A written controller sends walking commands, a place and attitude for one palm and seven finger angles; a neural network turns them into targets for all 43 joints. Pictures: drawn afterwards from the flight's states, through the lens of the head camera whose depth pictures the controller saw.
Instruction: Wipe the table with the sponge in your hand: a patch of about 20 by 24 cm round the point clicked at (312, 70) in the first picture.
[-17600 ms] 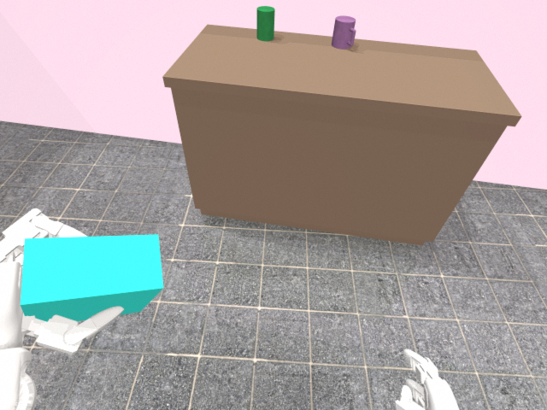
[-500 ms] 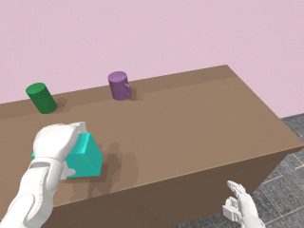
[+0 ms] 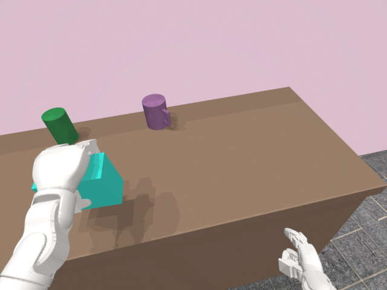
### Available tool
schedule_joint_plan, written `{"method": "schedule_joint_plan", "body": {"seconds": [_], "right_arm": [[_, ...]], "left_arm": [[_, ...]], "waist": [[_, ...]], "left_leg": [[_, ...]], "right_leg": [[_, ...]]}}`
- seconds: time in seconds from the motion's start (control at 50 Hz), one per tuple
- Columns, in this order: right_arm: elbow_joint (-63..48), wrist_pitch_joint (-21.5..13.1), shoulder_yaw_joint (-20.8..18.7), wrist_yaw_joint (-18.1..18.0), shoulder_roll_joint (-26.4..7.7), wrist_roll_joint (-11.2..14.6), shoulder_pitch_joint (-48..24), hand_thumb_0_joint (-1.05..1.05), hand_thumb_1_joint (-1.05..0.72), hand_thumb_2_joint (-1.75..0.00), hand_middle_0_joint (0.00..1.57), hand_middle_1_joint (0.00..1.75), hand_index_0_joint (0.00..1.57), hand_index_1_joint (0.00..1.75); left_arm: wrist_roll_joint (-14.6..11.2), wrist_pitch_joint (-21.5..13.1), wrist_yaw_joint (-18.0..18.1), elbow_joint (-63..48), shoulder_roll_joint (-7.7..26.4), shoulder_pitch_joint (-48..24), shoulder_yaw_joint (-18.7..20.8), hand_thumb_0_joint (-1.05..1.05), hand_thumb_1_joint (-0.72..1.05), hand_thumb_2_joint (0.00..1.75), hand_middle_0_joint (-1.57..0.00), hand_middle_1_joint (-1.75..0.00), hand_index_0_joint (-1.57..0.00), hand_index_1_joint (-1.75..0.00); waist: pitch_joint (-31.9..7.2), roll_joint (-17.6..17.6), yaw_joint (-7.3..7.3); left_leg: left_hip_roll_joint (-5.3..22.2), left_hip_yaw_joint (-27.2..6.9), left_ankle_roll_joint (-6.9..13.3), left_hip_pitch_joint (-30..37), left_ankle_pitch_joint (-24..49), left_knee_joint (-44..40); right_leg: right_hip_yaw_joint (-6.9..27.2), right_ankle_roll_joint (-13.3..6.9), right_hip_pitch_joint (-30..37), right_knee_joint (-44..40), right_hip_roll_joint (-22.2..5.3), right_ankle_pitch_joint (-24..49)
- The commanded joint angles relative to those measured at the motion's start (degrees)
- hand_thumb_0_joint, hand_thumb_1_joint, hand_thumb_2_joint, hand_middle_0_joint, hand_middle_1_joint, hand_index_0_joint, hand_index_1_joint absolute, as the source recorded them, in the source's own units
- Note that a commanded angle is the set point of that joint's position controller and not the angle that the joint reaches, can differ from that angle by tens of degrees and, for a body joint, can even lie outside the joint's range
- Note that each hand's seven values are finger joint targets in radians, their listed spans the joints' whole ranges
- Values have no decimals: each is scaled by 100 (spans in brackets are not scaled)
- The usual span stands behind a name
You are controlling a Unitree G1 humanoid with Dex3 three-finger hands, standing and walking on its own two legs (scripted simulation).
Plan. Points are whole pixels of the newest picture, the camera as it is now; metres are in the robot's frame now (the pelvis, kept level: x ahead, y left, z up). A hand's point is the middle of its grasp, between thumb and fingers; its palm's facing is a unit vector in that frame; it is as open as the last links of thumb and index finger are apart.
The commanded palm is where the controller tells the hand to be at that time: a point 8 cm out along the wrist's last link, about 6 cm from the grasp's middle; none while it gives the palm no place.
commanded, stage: move the sponge above the wiping area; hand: left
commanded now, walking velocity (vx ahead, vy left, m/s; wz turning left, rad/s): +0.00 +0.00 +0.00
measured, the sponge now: (87, 188) +0.26 +0.29 +0.08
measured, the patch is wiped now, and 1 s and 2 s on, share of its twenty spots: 0.00 0.00 0.00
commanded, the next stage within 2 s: lower the sponge onto the table in 0.62 s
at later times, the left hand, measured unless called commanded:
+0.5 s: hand (63, 173) +0.26 +0.32 +0.13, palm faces +0.15 -0.01 -0.99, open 9.9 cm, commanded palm +0.21 +0.30 +0.16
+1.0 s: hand (58, 182) +0.24 +0.33 +0.12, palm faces +0.12 -0.07 -0.99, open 9.9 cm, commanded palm +0.20 +0.29 +0.16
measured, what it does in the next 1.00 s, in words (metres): stands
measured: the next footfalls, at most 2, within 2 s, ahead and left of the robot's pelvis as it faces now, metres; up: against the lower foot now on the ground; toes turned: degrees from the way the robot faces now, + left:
none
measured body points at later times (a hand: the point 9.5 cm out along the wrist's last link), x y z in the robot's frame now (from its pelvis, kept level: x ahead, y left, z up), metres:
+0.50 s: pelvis +0.00 -0.01 +0.00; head -0.01 -0.04 +0.45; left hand +0.24 +0.32 +0.18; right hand +0.24 -0.21 -0.09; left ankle +0.02 +0.11 -0.74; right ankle +0.00 -0.10 -0.74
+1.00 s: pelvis +0.00 +0.01 +0.00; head +0.00 -0.03 +0.45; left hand +0.23 +0.33 +0.17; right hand +0.25 -0.19 -0.09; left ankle +0.02 +0.11 -0.74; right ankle +0.00 -0.10 -0.74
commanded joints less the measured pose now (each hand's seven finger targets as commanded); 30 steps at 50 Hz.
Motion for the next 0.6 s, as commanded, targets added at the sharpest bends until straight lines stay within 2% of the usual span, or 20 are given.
{"method": "schedule_joint_plan", "body": {"seconds": [0.0,0.06,0.1,0.16,0.18,0.2,0.22,0.26,0.28,0.3,0.32,0.34,0.38,0.4,0.46,0.48,0.5,0.52,0.54,0.58], "right_arm": [[-1072,-114,-186,94,-791,140,-1590,0,-90,-90,20,30,20,30],[-1215,-33,-144,115,-838,202,-1581,0,-90,-90,20,30,20,30],[-1349,-57,-101,116,-828,217,-1529,0,-90,-90,20,30,20,30],[-1351,-131,-111,45,-829,111,-1304,0,-90,-90,20,30,20,30],[-1349,-195,-100,-10,-817,63,-1339,0,-90,-90,20,30,20,30],[-1427,-281,-91,-88,-737,5,-1222,0,-90,-90,20,30,20,30],[-1340,-350,-138,-175,-702,-46,-1113,0,-90,-90,20,30,20,30],[-1192,-435,-205,-272,-668,-118,-920,0,-90,-90,20,30,20,30],[-1138,-497,-226,-291,-727,-115,-902,0,-90,-90,20,30,20,30],[-1130,-526,-228,-294,-603,-92,-861,0,-90,-90,20,30,20,30],[-1003,-506,-274,-275,-665,-57,-843,0,-90,-90,20,30,20,30],[-949,-456,-287,-229,-681,-10,-911,0,-90,-90,20,30,20,30],[-878,-371,-262,-155,-770,89,-1138,0,-90,-90,20,30,20,30],[-895,-333,-275,-117,-786,117,-1192,0,-90,-90,20,30,20,30],[-968,-199,-226,-51,-904,150,-1397,0,-90,-90,20,30,20,30],[-1052,-183,-191,-23,-907,178,-1509,0,-90,-90,20,30,20,30],[-1170,-146,-181,-7,-898,188,-1433,0,-90,-90,20,30,20,30],[-1170,-140,-163,19,-899,205,-1417,0,-90,-90,20,30,20,30],[-1256,-136,-161,45,-892,180,-1384,0,-90,-90,20,30,20,30],[-1332,-185,-154,60,-859,127,-1348,0,-90,-90,20,30,20,30]], "left_arm": [[-303,1027,-32,-439,911,-809,933,0,10,130,-120,-160,-120,-160],[-431,1312,-655,-493,565,-348,385,0,10,130,-120,-160,-120,-160],[-407,1236,-964,-719,415,-221,136,0,10,130,-120,-160,-120,-160],[-114,722,-1083,-1123,1128,-959,537,0,10,130,-120,-160,-120,-160],[23,445,-1004,-1493,1559,-1419,837,0,10,130,-120,-160,-120,-160],[211,104,-906,-1811,1705,-1917,931,0,10,130,-120,-160,-120,-160],[318,-200,-704,-1752,2033,-1950,1336,0,10,130,-120,-160,-120,-160],[395,-653,-302,-1764,2000,-1940,1530,0,10,130,-120,-160,-120,-160],[420,-727,-62,-1891,2420,-1934,1969,0,10,130,-120,-160,-120,-160],[337,-737,106,-1670,1868,-1871,1641,0,10,130,-120,-160,-120,-160],[284,-654,239,-1221,1870,-1828,1708,0,10,130,-120,-160,-120,-160],[161,-492,295,-917,1633,-1858,1551,0,10,130,-120,-160,-120,-160],[-46,-15,292,-361,1629,-1823,1563,0,10,130,-120,-160,-120,-160],[-174,203,200,-195,1393,-1650,1337,0,10,130,-120,-160,-120,-160],[-293,815,-290,148,1257,-1117,983,0,10,130,-120,-160,-120,-160],[-330,961,-496,205,1106,-788,857,0,10,130,-120,-160,-120,-160],[-403,1008,-730,15,816,-649,498,0,10,130,-120,-160,-120,-160],[-332,974,-903,-115,936,-796,485,0,10,130,-120,-160,-120,-160],[-353,916,-1062,-262,820,-628,357,0,10,130,-120,-160,-120,-160],[-247,577,-1210,-828,1178,-688,666,0,10,130,-120,-160,-120,-160]], "waist": [[-837,-105,4],[-730,-541,-151],[-815,-627,-240],[-1072,-781,-299],[-1171,-573,-289],[-1518,-396,-220],[-1611,-264,-144],[-1599,200,-84],[-1566,583,-20],[-1500,579,-85],[-1222,511,-115],[-1001,524,-152],[-740,407,-114],[-746,159,-132],[-814,-402,-118],[-738,-347,-104],[-812,-470,-178],[-878,-593,-243],[-989,-609,-247],[-1320,-723,-246]], "left_leg": [[-117,-414,16,152,1047,-372],[-139,-414,112,32,937,-286],[-133,-401,200,45,774,-200],[-160,-454,273,190,620,-94],[-146,-494,276,316,500,-107],[-208,-455,311,481,651,-15],[-221,-487,298,663,813,33],[-213,-490,224,844,1022,-12],[-196,-571,202,872,978,-60],[-217,-516,160,796,1113,-53],[-188,-527,103,758,1158,-53],[-163,-513,71,643,1112,-101],[-172,-483,48,462,844,-245],[-136,-415,69,325,807,-244],[-180,-420,90,73,899,-288],[-207,-419,105,32,865,-313],[-178,-397,156,4,847,-254],[-188,-413,173,29,914,-182],[-182,-420,212,56,928,-150],[-173,-446,264,254,1026,-38]], "right_leg": [[497,-242,151,-405,-95,678],[420,-121,78,-361,-124,840],[380,-110,0,-333,-109,686],[447,-77,-107,-329,-125,409],[575,-129,-128,-357,-67,179],[466,-143,-10,-324,-105,223],[573,-198,-32,-353,-72,276],[608,-297,-49,-424,-26,412],[838,-400,-46,-451,37,398],[675,-393,-25,-442,-7,491],[743,-418,-196,-522,6,516],[722,-393,-242,-570,-25,541],[796,-389,-235,-644,-48,334],[645,-293,-119,-593,-103,379],[530,-165,111,-433,-149,721],[579,-180,97,-414,-132,702],[425,-126,152,-362,-162,817],[469,-107,103,-312,-155,960],[397,-82,152,-279,-177,1015],[481,-101,183,-196,-124,1103]]}}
